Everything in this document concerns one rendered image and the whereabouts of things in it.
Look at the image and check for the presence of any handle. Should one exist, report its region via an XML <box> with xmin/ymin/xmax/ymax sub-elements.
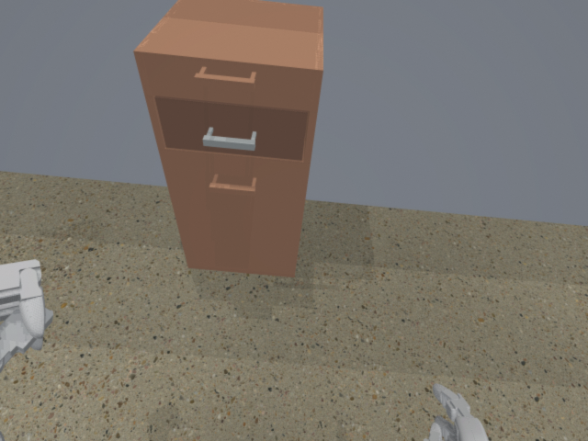
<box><xmin>203</xmin><ymin>127</ymin><xmax>256</xmax><ymax>151</ymax></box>
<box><xmin>194</xmin><ymin>73</ymin><xmax>255</xmax><ymax>92</ymax></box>
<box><xmin>209</xmin><ymin>183</ymin><xmax>255</xmax><ymax>197</ymax></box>

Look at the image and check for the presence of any robot right hand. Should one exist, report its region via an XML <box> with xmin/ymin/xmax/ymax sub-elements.
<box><xmin>424</xmin><ymin>383</ymin><xmax>489</xmax><ymax>441</ymax></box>

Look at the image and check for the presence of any drawer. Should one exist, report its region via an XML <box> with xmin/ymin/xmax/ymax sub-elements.
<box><xmin>155</xmin><ymin>96</ymin><xmax>308</xmax><ymax>161</ymax></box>

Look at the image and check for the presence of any cabinet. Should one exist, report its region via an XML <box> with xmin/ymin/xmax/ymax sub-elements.
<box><xmin>133</xmin><ymin>0</ymin><xmax>323</xmax><ymax>277</ymax></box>

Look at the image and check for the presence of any robot left hand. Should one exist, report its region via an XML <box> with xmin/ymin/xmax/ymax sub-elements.
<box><xmin>0</xmin><ymin>259</ymin><xmax>53</xmax><ymax>373</ymax></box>

